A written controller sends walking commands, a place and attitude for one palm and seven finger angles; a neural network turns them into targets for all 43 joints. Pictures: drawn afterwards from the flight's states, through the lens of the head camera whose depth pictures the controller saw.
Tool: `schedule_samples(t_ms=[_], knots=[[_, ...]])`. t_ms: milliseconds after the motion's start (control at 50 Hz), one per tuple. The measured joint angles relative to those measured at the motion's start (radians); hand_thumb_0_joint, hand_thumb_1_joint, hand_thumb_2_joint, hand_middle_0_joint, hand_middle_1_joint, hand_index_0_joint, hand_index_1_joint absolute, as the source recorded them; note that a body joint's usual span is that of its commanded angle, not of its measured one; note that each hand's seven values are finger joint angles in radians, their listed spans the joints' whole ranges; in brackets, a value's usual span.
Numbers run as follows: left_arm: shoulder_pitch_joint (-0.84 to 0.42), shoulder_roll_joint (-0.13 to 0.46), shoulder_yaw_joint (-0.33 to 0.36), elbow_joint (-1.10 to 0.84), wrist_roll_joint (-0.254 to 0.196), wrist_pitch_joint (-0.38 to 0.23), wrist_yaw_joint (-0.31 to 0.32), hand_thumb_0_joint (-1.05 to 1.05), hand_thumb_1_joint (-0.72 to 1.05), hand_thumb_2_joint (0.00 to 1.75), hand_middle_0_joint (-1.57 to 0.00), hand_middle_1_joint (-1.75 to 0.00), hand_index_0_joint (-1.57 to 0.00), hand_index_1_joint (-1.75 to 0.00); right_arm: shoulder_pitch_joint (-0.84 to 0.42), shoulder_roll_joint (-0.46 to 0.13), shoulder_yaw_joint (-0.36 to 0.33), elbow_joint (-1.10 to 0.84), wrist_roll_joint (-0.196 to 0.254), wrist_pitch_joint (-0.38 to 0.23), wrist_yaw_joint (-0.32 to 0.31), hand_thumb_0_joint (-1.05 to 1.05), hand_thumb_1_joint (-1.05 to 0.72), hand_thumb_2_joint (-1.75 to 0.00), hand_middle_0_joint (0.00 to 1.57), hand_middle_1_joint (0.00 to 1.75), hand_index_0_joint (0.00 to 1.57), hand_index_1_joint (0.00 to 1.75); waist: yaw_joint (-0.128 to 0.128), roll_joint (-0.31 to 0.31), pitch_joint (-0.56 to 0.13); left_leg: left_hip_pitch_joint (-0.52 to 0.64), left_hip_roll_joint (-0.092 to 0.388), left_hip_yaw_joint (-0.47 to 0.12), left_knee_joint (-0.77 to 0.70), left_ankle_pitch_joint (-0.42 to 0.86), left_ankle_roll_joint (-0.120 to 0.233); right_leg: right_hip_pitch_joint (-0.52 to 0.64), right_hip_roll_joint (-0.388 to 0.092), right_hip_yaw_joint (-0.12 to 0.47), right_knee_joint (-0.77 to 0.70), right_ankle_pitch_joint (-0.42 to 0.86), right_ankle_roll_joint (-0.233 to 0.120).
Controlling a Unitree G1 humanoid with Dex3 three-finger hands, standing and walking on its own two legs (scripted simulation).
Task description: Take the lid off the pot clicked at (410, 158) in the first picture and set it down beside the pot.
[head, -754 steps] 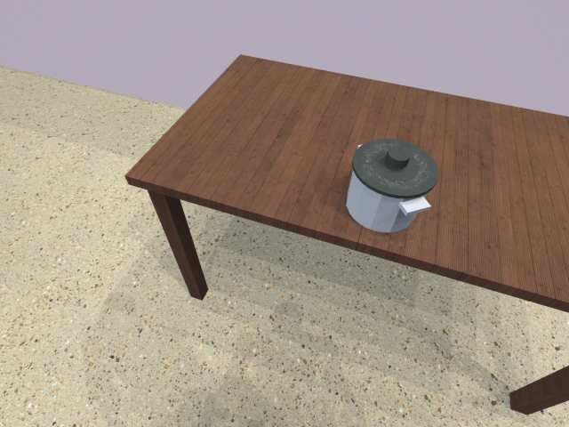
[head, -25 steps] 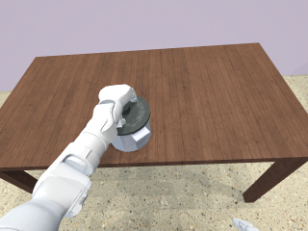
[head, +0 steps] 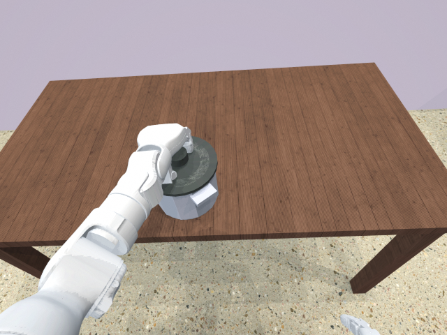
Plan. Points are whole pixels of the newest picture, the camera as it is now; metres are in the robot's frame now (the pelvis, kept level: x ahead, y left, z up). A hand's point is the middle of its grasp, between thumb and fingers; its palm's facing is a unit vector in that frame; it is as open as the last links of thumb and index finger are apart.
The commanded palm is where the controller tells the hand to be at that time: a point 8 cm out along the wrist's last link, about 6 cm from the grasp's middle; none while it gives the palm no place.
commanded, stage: close the fingers and squeeze the knob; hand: left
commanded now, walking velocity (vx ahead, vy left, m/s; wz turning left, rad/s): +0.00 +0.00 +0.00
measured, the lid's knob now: (177, 156) +0.47 +0.10 +0.04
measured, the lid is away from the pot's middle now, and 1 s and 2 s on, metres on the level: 0.00 0.00 0.01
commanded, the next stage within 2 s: lift the lid straight up in 1.20 s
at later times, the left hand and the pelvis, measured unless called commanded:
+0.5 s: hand (172, 161) +0.44 +0.11 +0.06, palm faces -0.32 -0.06 -0.95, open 7.6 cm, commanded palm +0.42 +0.11 +0.13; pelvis +0.00 +0.00 +0.00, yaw +0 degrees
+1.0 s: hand (171, 162) +0.43 +0.11 +0.06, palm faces -0.30 -0.07 -0.95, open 7.5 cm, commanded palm +0.42 +0.11 +0.13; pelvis +0.00 +0.00 +0.00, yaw +0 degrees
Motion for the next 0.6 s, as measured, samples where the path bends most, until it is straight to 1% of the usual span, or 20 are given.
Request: schedule_samples(t_ms=[120, 180, 300, 380, 460, 600], knots=[[0.001, -0.013, 0.007, 0.0, -0.006, 0.005, 0.008, 0.0, 0.04, 1.11, -0.65, -0.78, -0.65, -0.78, -0.001, 0.004, 0.002, 0.005, -0.002, 0.002, 0.004, 0.01, -0.91, -0.9, 0.2, 0.3, 0.2, 0.3, 0.002, 0.006, -0.005, -0.001, -0.002, 0.002, -0.001, 0.0, 0.002, -0.002, -0.002, 0.002, 0.001, 0.0, 0.002], [-0.008, -0.021, -0.002, 0.018, -0.003, 0.012, 0.012, 0.0, 0.07, 1.09, -0.66, -0.82, -0.64, -0.81, -0.002, 0.008, 0.005, 0.008, 0.0, 0.003, 0.005, 0.01, -0.91, -0.9, 0.2, 0.3, 0.2, 0.3, 0.003, 0.005, -0.008, -0.002, -0.002, 0.002, 0.001, -0.001, 0.002, -0.004, -0.002, 0.002, 0.003, -0.002, 0.003], [-0.025, -0.02, 0.009, 0.037, -0.002, 0.014, 0.007, 0.0, 0.15, 1.03, -0.69, -0.88, -0.67, -0.87, -0.003, 0.014, 0.01, 0.009, -0.003, 0.0, -0.002, 0.01, -0.91, -0.9, 0.2, 0.3, 0.2, 0.3, -0.003, 0.002, -0.002, -0.004, -0.002, 0.003, -0.001, 0.001, 0.002, -0.007, -0.002, 0.004, 0.003, 0.0, 0.002], [-0.023, -0.02, -0.002, 0.032, 0.0, 0.012, 0.0, 0.01, 0.17, 0.98, -0.71, -0.91, -0.67, -0.89, 0.009, 0.012, 0.004, 0.009, -0.004, -0.002, 0.0, 0.01, -0.91, -0.9, 0.2, 0.3, 0.2, 0.3, -0.002, 0.004, -0.009, -0.005, -0.003, 0.002, -0.002, 0.0, 0.002, -0.007, -0.002, 0.002, 0.001, -0.001, 0.003], [-0.026, -0.027, 0.004, 0.043, -0.004, 0.009, 0.003, 0.02, 0.19, 0.93, -0.73, -0.94, -0.67, -0.91, 0.012, 0.007, 0.005, 0.015, -0.003, 0.0, -0.001, 0.01, -0.91, -0.9, 0.2, 0.3, 0.2, 0.3, 0.001, 0.003, -0.01, -0.004, -0.002, 0.001, 0.001, -0.003, 0.002, -0.005, -0.002, 0.002, 0.002, -0.003, 0.002], [-0.014, -0.018, 0.008, 0.027, 0.0, 0.005, 0.003, 0.02, 0.24, 0.81, -0.74, -0.95, -0.67, -0.91, 0.01, 0.005, 0.001, 0.011, -0.005, -0.004, -0.001, 0.01, -0.91, -0.9, 0.2, 0.3, 0.2, 0.3, -0.002, 0.002, -0.007, -0.001, -0.001, 0.003, -0.002, -0.001, 0.002, -0.002, 0.0, 0.003, -0.001, -0.001, 0.002]])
